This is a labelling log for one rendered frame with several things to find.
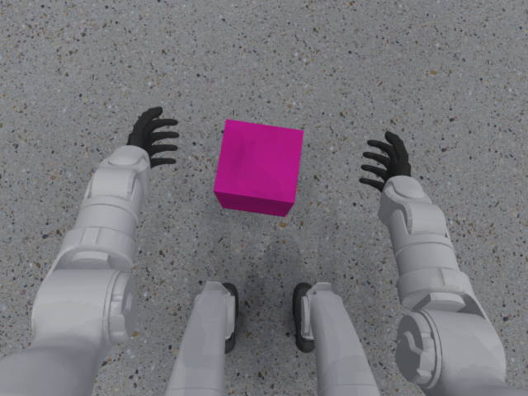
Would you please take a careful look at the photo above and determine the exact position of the left robot forearm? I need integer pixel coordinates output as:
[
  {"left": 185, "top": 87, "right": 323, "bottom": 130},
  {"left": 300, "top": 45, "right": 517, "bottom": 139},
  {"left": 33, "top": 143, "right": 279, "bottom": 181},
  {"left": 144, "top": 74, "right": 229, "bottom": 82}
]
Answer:
[{"left": 31, "top": 145, "right": 151, "bottom": 338}]

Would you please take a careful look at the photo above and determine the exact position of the robot right hand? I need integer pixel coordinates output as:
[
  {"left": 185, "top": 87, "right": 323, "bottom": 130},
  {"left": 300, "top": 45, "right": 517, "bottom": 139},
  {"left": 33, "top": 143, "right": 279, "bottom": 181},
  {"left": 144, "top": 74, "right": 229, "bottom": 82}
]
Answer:
[{"left": 359, "top": 131, "right": 411, "bottom": 193}]

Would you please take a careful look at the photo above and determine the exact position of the robot left hand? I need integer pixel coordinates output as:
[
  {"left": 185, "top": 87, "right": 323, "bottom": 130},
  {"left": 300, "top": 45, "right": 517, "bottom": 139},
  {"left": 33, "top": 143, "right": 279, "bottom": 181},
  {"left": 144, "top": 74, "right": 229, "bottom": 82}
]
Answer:
[{"left": 127, "top": 106, "right": 179, "bottom": 168}]

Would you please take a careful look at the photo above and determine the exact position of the right robot shin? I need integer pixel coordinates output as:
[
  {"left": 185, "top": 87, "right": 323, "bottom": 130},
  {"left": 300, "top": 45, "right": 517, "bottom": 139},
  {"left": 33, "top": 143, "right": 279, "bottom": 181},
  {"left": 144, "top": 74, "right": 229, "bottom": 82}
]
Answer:
[{"left": 301, "top": 282, "right": 342, "bottom": 340}]

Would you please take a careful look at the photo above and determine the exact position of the robot left upper arm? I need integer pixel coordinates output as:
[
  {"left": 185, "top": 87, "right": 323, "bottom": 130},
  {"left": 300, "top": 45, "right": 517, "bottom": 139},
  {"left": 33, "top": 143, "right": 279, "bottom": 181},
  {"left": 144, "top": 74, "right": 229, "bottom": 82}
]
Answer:
[{"left": 0, "top": 269, "right": 138, "bottom": 396}]

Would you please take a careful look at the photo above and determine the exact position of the carton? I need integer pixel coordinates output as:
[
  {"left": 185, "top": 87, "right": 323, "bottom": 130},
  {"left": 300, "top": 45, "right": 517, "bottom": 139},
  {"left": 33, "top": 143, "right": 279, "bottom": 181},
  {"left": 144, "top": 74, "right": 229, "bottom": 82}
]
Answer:
[{"left": 214, "top": 119, "right": 304, "bottom": 217}]

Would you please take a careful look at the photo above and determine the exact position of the right robot thigh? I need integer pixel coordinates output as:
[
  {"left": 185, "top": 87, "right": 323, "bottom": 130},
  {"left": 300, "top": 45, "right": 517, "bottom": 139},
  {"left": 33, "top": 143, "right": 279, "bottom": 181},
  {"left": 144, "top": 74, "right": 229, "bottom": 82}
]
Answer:
[{"left": 301, "top": 290, "right": 380, "bottom": 396}]

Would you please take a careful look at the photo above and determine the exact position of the robot right upper arm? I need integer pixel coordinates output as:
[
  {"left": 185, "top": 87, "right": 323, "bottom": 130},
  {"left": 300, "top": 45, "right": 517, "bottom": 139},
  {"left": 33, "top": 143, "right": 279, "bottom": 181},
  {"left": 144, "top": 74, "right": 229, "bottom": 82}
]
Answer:
[{"left": 395, "top": 309, "right": 528, "bottom": 396}]

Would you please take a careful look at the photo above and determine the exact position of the right robot forearm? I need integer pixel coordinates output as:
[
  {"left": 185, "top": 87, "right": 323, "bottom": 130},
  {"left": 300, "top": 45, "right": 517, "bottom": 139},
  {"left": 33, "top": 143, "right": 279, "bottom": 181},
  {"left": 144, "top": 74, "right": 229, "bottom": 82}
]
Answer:
[{"left": 378, "top": 176, "right": 506, "bottom": 379}]

